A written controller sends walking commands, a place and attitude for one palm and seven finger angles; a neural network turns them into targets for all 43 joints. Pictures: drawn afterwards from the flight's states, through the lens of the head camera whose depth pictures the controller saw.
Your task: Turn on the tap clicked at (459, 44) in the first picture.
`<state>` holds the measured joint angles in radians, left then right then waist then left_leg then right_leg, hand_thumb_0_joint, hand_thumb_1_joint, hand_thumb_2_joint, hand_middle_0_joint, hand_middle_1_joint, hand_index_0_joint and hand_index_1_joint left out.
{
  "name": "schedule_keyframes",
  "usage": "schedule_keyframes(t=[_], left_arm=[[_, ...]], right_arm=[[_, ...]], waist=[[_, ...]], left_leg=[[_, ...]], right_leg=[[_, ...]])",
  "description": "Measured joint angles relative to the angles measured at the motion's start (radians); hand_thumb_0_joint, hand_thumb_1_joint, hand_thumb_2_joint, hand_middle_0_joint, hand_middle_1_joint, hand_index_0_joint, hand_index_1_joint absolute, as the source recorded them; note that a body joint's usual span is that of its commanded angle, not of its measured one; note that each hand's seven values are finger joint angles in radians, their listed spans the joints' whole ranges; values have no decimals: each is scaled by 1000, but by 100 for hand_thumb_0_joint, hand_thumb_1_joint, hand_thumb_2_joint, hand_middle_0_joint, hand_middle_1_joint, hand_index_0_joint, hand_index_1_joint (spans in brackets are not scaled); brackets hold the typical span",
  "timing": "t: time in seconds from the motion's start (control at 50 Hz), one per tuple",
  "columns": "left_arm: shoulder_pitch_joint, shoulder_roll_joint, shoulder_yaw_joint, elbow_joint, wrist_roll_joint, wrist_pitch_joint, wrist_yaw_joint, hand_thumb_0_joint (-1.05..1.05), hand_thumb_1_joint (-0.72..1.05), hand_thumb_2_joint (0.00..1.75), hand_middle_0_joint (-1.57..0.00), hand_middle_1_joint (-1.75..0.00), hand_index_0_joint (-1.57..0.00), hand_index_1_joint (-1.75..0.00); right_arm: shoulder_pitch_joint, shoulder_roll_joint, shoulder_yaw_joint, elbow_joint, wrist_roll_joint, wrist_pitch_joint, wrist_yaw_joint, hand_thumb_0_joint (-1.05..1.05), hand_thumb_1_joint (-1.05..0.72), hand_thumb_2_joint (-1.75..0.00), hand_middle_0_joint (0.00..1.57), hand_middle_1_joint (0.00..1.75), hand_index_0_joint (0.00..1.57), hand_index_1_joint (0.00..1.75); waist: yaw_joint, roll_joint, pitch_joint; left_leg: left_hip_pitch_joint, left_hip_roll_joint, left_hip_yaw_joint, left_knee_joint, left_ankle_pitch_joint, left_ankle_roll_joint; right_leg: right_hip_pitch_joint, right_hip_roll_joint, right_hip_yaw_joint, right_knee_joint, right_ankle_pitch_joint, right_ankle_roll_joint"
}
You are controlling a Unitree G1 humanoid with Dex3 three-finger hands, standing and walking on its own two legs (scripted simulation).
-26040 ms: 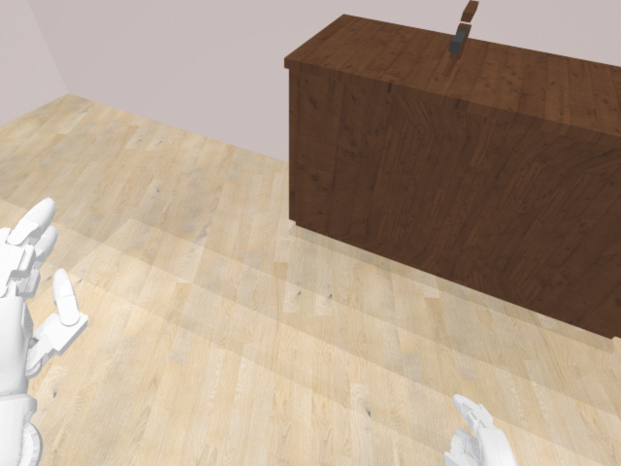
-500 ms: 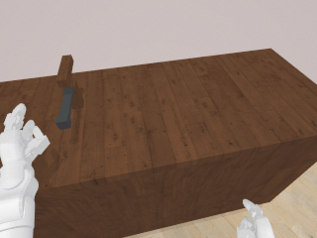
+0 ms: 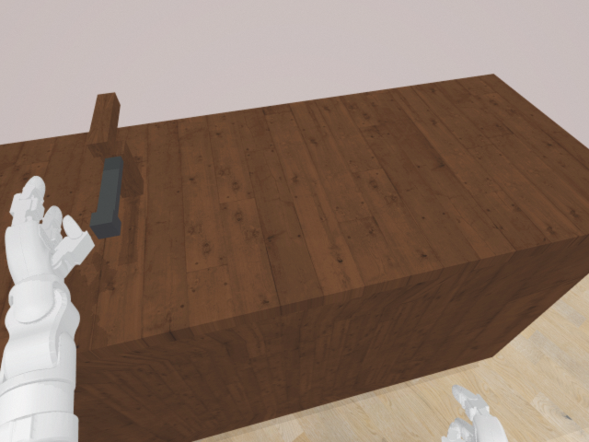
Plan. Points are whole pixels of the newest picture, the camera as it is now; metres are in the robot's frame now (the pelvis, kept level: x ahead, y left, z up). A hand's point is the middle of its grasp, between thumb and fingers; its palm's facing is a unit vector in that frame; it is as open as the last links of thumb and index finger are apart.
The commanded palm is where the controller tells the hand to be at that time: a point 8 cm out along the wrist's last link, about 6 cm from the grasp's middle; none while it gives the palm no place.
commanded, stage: reach beside the lever's end, fingers flat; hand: left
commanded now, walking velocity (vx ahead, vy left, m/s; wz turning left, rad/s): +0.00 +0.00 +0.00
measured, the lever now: (106, 224) +0.36 +0.29 +0.11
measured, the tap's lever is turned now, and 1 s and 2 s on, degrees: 0 5 28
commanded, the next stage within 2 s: push the lever round in 0.26 s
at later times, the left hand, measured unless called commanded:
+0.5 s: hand (88, 238) +0.33 +0.30 +0.11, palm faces +0.53 -0.84 -0.08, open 7.8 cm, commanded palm +0.28 +0.34 +0.10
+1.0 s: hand (107, 238) +0.34 +0.27 +0.11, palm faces +0.53 -0.85 -0.07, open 7.8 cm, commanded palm +0.30 +0.31 +0.10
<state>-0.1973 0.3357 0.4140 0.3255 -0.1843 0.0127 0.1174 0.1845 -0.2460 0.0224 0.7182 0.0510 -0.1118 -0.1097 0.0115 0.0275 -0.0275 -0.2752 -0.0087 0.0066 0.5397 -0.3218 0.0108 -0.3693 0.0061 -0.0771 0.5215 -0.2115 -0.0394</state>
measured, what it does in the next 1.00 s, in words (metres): stands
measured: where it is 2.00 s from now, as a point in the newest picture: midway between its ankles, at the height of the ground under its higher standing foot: outside the picture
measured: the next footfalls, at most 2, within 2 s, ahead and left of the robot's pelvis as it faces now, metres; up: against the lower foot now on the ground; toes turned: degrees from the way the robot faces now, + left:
none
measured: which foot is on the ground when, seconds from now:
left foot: down 0.00-1.00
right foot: down 0.00-1.00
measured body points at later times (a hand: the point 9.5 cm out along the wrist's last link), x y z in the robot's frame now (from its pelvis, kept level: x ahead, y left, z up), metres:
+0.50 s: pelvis +0.01 +0.00 +0.00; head +0.03 -0.01 +0.45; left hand +0.30 +0.34 +0.11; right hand +0.17 -0.25 -0.10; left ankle -0.03 +0.11 -0.73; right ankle +0.04 -0.09 -0.73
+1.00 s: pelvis +0.00 +0.00 +0.00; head +0.02 -0.02 +0.45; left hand +0.30 +0.32 +0.11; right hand +0.17 -0.24 -0.11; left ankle -0.03 +0.11 -0.73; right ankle +0.04 -0.09 -0.73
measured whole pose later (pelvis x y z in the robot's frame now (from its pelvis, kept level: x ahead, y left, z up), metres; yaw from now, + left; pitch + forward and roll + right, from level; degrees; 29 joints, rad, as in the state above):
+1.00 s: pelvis +0.00 +0.00 +0.00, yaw +1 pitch +3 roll +0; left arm -0.20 0.27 0.35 0.32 -0.16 -0.02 0.18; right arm 0.18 -0.24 0.02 0.72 0.05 -0.08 -0.10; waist 0.02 0.03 -0.03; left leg -0.27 -0.01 0.00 0.54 -0.32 0.01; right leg -0.36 0.01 -0.09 0.52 -0.22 -0.04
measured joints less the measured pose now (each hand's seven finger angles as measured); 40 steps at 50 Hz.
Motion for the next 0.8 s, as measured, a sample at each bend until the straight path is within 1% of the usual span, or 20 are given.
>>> schedule_keyframes(t=[0.14,0.32,0.44,0.62,0.7,0.8], left_arm=[[44,-5,15,-13,3,-30,4,1,90,90,-15,-15,-15,-15],[9,-11,-1,5,7,-48,3,1,90,90,-15,-15,-15,-15],[7,-1,6,19,-1,-38,-12,1,90,90,-15,-15,-15,-15],[59,-25,4,-25,-6,-35,-5,1,90,90,-15,-15,-15,-15],[44,-33,-7,-26,3,-29,8,1,90,90,-15,-15,-15,-15],[12,-45,-40,-24,12,-45,21,1,90,90,-15,-15,-15,-15]], right_arm=[[27,-7,-11,-3,1,13,7,1,-91,-90,20,30,21,30],[12,-12,-12,13,1,13,-2,1,-91,-90,20,30,21,30],[-1,-3,-10,-2,2,21,2,1,-91,-90,20,30,21,30],[4,-2,-13,-12,4,24,9,1,-91,-90,20,30,21,30],[-2,-5,-12,-7,4,21,5,1,-91,-90,20,30,21,30],[-14,-6,-9,1,1,17,1,1,-91,-90,20,30,21,30]], waist=[[0,2,-4],[7,2,8],[1,1,-4],[11,2,-12],[16,0,1],[15,4,9]], left_leg=[[6,4,3,0,-7,0],[0,1,-11,6,-7,-1],[4,5,-4,-4,-6,-3],[18,7,-4,-7,-11,-4],[14,5,-12,1,-10,-4],[2,1,-17,9,-8,-3]], right_leg=[[6,5,3,-1,-5,0],[6,1,-11,1,-8,-2],[5,5,-4,-4,-7,-3],[19,7,-4,-6,-13,-3],[19,4,-12,-3,-12,-4],[10,-1,-17,4,-12,-3]])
